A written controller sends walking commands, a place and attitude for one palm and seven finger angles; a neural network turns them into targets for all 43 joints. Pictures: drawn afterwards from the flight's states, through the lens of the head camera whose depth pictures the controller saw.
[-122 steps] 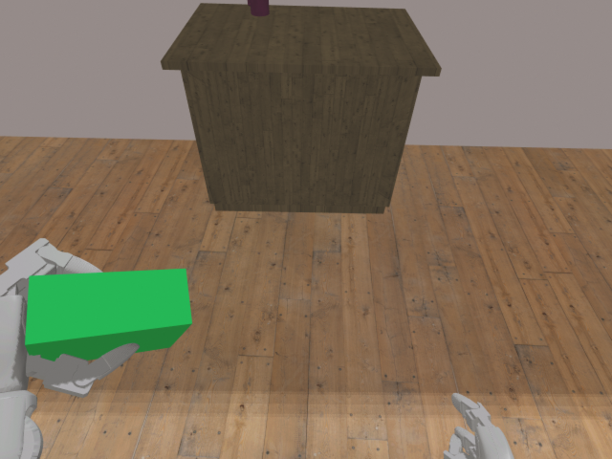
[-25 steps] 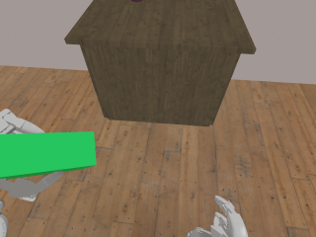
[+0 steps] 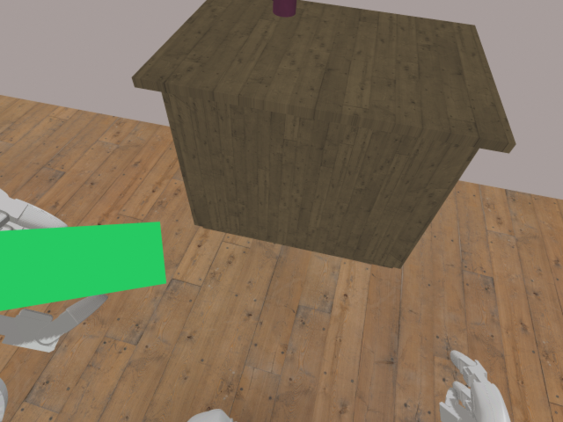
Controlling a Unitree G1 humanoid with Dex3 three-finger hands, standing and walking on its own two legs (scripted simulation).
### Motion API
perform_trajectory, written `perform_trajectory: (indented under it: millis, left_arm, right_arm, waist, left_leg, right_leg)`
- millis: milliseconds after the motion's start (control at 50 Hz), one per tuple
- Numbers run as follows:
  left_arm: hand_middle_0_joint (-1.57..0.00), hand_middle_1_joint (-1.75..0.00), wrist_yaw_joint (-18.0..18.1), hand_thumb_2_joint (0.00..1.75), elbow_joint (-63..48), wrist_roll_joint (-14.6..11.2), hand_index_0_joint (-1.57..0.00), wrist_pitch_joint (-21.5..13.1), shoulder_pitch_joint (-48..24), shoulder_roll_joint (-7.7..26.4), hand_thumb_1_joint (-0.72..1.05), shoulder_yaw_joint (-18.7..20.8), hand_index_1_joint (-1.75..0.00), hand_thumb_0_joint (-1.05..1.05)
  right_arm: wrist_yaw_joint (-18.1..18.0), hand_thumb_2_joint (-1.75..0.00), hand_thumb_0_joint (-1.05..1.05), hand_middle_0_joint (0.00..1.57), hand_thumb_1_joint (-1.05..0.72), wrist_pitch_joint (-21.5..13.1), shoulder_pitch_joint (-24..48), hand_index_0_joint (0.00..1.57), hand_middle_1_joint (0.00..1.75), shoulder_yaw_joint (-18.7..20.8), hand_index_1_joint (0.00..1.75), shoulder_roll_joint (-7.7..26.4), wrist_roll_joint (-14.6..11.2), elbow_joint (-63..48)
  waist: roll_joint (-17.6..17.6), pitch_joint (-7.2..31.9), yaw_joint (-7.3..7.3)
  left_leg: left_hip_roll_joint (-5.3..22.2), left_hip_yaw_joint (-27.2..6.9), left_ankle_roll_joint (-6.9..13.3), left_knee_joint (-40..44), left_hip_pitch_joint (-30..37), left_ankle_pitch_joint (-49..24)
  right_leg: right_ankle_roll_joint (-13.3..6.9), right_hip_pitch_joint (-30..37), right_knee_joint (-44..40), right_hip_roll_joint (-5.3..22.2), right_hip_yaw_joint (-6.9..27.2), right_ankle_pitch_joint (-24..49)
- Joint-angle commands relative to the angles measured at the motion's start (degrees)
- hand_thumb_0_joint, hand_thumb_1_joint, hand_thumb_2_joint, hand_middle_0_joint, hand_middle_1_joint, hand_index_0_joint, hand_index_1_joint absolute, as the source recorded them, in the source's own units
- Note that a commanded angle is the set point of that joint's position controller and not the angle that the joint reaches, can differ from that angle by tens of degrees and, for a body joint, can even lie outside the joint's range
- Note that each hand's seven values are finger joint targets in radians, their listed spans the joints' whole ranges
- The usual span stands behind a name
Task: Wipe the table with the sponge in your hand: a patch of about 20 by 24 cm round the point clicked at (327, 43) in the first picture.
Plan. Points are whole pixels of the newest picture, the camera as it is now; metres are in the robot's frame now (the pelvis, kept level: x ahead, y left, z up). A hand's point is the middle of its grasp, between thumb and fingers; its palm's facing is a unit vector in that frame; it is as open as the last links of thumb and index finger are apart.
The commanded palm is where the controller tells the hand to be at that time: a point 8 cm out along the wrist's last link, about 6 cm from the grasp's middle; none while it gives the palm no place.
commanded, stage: walk to a spot facing it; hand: left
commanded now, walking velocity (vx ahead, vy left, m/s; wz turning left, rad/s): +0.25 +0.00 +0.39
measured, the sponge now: (102, 263) +0.23 +0.20 +0.18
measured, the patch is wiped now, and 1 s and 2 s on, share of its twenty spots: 0.00 0.00 0.00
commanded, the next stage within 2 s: turn to face it in 0.58 s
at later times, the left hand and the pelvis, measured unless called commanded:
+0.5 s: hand (79, 252) +0.24 +0.22 +0.18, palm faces +0.61 -0.67 -0.41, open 9.9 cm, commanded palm +0.17 +0.25 +0.20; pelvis +0.09 -0.06 +0.02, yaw +16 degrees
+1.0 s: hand (52, 280) +0.20 +0.22 +0.20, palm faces +0.73 -0.56 -0.40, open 9.9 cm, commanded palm +0.15 +0.23 +0.20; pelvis +0.10 -0.09 +0.01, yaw +20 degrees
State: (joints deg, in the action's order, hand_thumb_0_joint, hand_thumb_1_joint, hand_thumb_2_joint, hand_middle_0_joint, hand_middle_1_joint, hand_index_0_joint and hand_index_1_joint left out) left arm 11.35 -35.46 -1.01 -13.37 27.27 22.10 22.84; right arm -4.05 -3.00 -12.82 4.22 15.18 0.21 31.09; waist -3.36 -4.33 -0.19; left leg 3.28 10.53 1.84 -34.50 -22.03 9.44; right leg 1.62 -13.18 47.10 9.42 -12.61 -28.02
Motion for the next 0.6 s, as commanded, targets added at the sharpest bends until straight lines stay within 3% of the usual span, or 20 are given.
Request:
perform_trajectory:
  millis: [0, 20, 40, 60, 120, 160, 220, 260, 280, 300, 320, 340, 360, 380, 400, 440, 480, 520, 560, 580]
  left_arm:
    - [-1.20, -1.60, -0.64, 1.30, -9.90, 0.39, -1.20, -3.95, -8.59, 12.20, 0.10, 7.23, -1.60, 0.00]
    - [-1.20, -1.60, -0.99, 1.30, -12.27, 0.24, -1.20, -4.01, -7.58, 12.32, 0.10, 7.93, -1.60, 0.00]
    - [-1.20, -1.60, -1.17, 1.30, -14.74, 0.00, -1.20, -4.16, -5.45, 13.27, 0.10, 9.10, -1.60, 0.00]
    - [-1.20, -1.60, -1.44, 1.30, -16.41, -0.53, -1.20, -4.14, -2.92, 11.00, 0.10, 7.84, -1.60, 0.00]
    - [-1.20, -1.60, -1.82, 1.30, -14.49, -1.83, -1.20, -3.54, 1.47, 7.75, 0.10, 6.78, -1.60, 0.00]
    - [-1.20, -1.60, -2.07, 1.30, -10.90, -2.07, -1.20, -2.81, 1.46, 6.61, 0.10, 5.96, -1.60, 0.00]
    - [-1.20, -1.60, -2.44, 1.30, -4.27, -1.87, -1.20, -1.39, -2.00, 5.84, 0.10, 5.01, -1.60, 0.00]
    - [-1.20, -1.60, -2.52, 1.30, -2.19, -1.16, -1.20, -0.10, -5.06, 5.46, 0.10, 3.53, -1.60, 0.00]
    - [-1.20, -1.60, -2.47, 1.30, -1.08, -0.64, -1.20, 0.49, -6.29, 5.93, 0.10, 3.21, -1.60, 0.00]
    - [-1.20, -1.60, -2.11, 1.30, -0.67, -0.05, -1.20, 1.39, -7.81, 8.52, 0.10, 3.58, -1.60, 0.00]
    - [-1.20, -1.60, -1.26, 1.30, -1.14, -1.00, -1.20, 2.02, -9.97, 11.52, 0.10, 5.44, -1.60, 0.00]
    - [-1.20, -1.60, -1.07, 1.30, -0.78, -0.52, -1.20, 2.37, -11.81, 10.10, 0.10, 4.23, -1.60, 0.00]
    - [-1.20, -1.60, -1.43, 1.30, -2.28, -0.70, -1.20, 1.45, -10.07, 9.74, 0.10, 3.44, -1.60, 0.00]
    - [-1.20, -1.60, -1.60, 1.30, -4.40, -0.56, -1.20, 0.54, -9.77, 9.45, 0.10, 3.18, -1.60, 0.00]
    - [-1.20, -1.60, -1.47, 1.30, -5.42, -0.38, -1.20, 0.00, -9.16, 9.68, 0.10, 3.53, -1.60, 0.00]
    - [-1.20, -1.60, -0.94, 1.30, -8.57, -0.34, -1.20, -0.47, -9.12, 10.77, 0.10, 4.70, -1.60, 0.00]
    - [-1.20, -1.60, -0.26, 1.30, -9.68, -0.70, -1.20, -0.35, -4.30, 11.56, 0.10, 6.91, -1.60, 0.00]
    - [-1.20, -1.60, 0.44, 1.30, -10.93, -1.31, -1.20, -0.01, 0.12, 11.11, 0.10, 8.05, -1.60, 0.00]
    - [-1.20, -1.60, 0.92, 1.30, -11.54, -1.68, -1.20, 0.29, 2.26, 10.17, 0.10, 8.30, -1.60, 0.00]
    - [-1.20, -1.60, 1.07, 1.30, -11.93, -1.90, -1.20, 0.28, 1.60, 10.04, 0.10, 8.30, -1.60, 0.00]
  right_arm:
    - [1.19, -0.90, 0.00, 0.20, -0.90, -3.40, 4.65, 0.20, 0.30, 0.32, 0.30, 3.80, -0.94, -6.19]
    - [1.30, -0.90, 0.00, 0.20, -0.90, -3.38, 4.78, 0.20, 0.30, 0.46, 0.30, 3.24, -1.14, -6.06]
    - [1.28, -0.90, 0.00, 0.20, -0.90, -3.81, 4.68, 0.20, 0.30, 0.61, 0.30, 2.88, -1.22, -5.60]
    - [1.50, -0.90, 0.00, 0.20, -0.90, -4.08, 4.78, 0.20, 0.30, 0.20, 0.30, 2.29, -1.19, -5.54]
    - [1.83, -0.90, 0.00, 0.20, -0.90, -5.35, 4.34, 0.20, 0.30, -0.67, 0.30, 2.08, -0.92, -4.76]
    - [1.40, -0.90, 0.00, 0.20, -0.90, -5.62, 4.24, 0.20, 0.30, -1.00, 0.30, 2.25, -0.86, -4.50]
    - [0.41, -0.90, 0.00, 0.20, -0.90, -5.33, 4.36, 0.20, 0.30, -1.12, 0.30, 2.45, -0.94, -3.76]
    - [-0.23, -0.90, 0.00, 0.20, -0.90, -4.88, 5.36, 0.20, 0.30, -1.63, 0.30, 2.28, -1.16, -3.74]
    - [-0.28, -0.90, 0.00, 0.20, -0.90, -4.65, 4.71, 0.20, 0.30, -2.01, 0.30, 1.46, -1.22, -3.46]
    - [-0.32, -0.90, 0.00, 0.20, -0.90, -4.30, 4.81, 0.20, 0.30, -2.40, 0.30, -0.41, -1.22, -3.81]
    - [-0.52, -0.90, 0.00, 0.20, -0.90, -4.86, 7.09, 0.20, 0.30, -2.46, 0.30, 1.03, -0.45, -4.10]
    - [-0.35, -0.90, 0.00, 0.20, -0.90, -5.30, 7.28, 0.20, 0.30, -2.26, 0.30, 1.84, 0.32, -3.93]
    - [-0.08, -0.90, 0.00, 0.20, -0.90, -4.68, 7.31, 0.20, 0.30, -2.52, 0.30, 1.61, 0.27, -3.13]
    - [-0.07, -0.90, 0.00, 0.20, -0.90, -4.08, 8.37, 0.20, 0.30, -2.85, 0.30, 1.14, 0.33, -2.81]
    - [-0.28, -0.90, 0.00, 0.20, -0.90, -3.63, 8.95, 0.20, 0.30, -2.93, 0.30, 1.05, 0.29, -2.82]
    - [-0.89, -0.90, 0.00, 0.20, -0.90, -3.24, 9.74, 0.20, 0.30, -2.72, 0.30, 0.57, 0.31, -4.04]
    - [-1.19, -0.90, 0.00, 0.20, -0.90, -2.61, 8.61, 0.20, 0.30, -2.13, 0.30, 0.47, 0.56, -5.72]
    - [-1.04, -0.90, 0.00, 0.20, -0.90, -1.96, 7.40, 0.20, 0.30, -1.81, 0.30, 0.11, 0.59, -7.56]
    - [-0.83, -0.90, 0.00, 0.20, -0.90, -1.45, 6.36, 0.20, 0.30, -1.37, 0.30, 0.13, 0.42, -8.74]
    - [-0.86, -0.90, 0.00, 0.20, -0.90, -1.17, 5.29, 0.20, 0.30, -1.05, 0.30, 0.62, 0.35, -8.76]
  waist:
    - [18.30, 12.77, -0.87]
    - [17.87, 12.44, -0.63]
    - [16.97, 12.56, 0.22]
    - [17.14, 12.26, 0.40]
    - [18.48, 11.82, 0.52]
    - [18.75, 10.70, 0.16]
    - [15.26, 8.81, 0.61]
    - [12.82, 8.03, 1.14]
    - [5.72, 8.14, 1.31]
    - [-11.98, 8.14, 1.42]
    - [-17.29, 7.80, 2.26]
    - [-11.68, 7.75, 1.36]
    - [-8.88, 5.39, 1.09]
    - [-6.92, 5.01, 1.11]
    - [-6.55, 5.65, 0.99]
    - [-6.91, 8.24, 0.48]
    - [-6.47, 10.57, 1.52]
    - [-6.84, 11.90, 2.41]
    - [-7.60, 13.77, 2.33]
    - [-6.42, 14.45, 1.09]
  left_leg:
    - [22.30, -40.85, 15.08, 14.35, 22.16, -10.52]
    - [20.78, -37.74, 15.08, 14.33, 20.05, -6.32]
    - [18.19, -33.07, 13.84, 13.69, 19.22, -6.42]
    - [16.26, -28.58, 12.20, 13.83, 16.82, -6.52]
    - [12.42, -19.82, 9.08, 16.11, 7.70, -3.52]
    - [11.58, -18.11, 8.05, 16.99, 4.61, 1.01]
    - [11.10, -18.05, 7.15, 14.85, 2.70, 10.16]
    - [8.74, -16.48, 4.75, 8.82, -0.71, 14.01]
    - [5.38, -13.55, 2.78, 0.01, -4.33, 16.13]
    - [-1.77, -6.49, -0.84, -17.03, -15.29, 23.66]
    - [-3.03, -9.09, -2.55, -32.98, -19.80, 25.34]
    - [-1.56, -12.00, -2.85, -38.31, -17.75, 21.61]
    - [-0.07, -11.54, -3.82, -41.77, -17.91, 18.39]
    - [0.93, -10.85, -4.85, -41.58, -16.63, 17.04]
    - [1.22, -9.72, -5.26, -39.34, -14.68, 16.68]
    - [1.75, -7.60, -5.27, -28.91, -9.39, 16.52]
    - [0.73, -3.48, -4.79, -18.48, -5.22, 15.81]
    - [-0.22, -0.98, -4.70, -10.78, -4.02, 15.36]
    - [-1.09, 0.25, -4.78, -3.63, -2.15, 13.72]
    - [-2.25, 1.02, -4.87, 0.94, 0.81, 10.24]
  right_leg:
    - [0.61, -25.85, 30.50, -2.79, 13.09, -6.41]
    - [0.83, -27.16, 30.22, -2.06, 13.57, -4.57]
    - [0.93, -26.95, 26.56, -1.70, 13.22, -2.38]
    - [1.26, -25.35, 22.92, -1.85, 11.74, -0.80]
    - [1.81, -14.04, 9.40, -3.42, 7.52, 5.07]
    - [2.50, -8.94, 2.19, -5.04, 5.06, 5.95]
    - [3.19, -3.20, -7.91, -7.50, 2.70, 6.04]
    - [3.12, 3.23, -16.93, -8.47, 1.78, 7.43]
    - [1.13, 6.94, -24.31, -4.20, 6.92, 6.75]
    - [-4.39, 11.95, -31.75, 10.09, 26.44, 5.21]
    - [-9.32, 10.24, -33.89, 20.56, 38.36, 11.91]
    - [-10.56, 6.71, -33.32, 19.63, 37.01, 12.95]
    - [-10.51, 5.52, -31.46, 17.93, 30.91, 20.22]
    - [-9.59, 5.30, -29.21, 15.64, 22.02, 29.08]
    - [-8.52, 5.74, -27.38, 13.94, 15.11, 36.13]
    - [-6.87, 7.09, -24.43, 12.38, 7.53, 45.77]
    - [-6.86, 8.31, -22.36, 11.77, 5.08, 49.28]
    - [-7.34, 10.28, -20.83, 12.28, 5.14, 51.02]
    - [-7.06, 12.28, -17.43, 12.37, 4.79, 51.62]
    - [-5.96, 11.45, -14.34, 11.83, 3.65, 51.16]
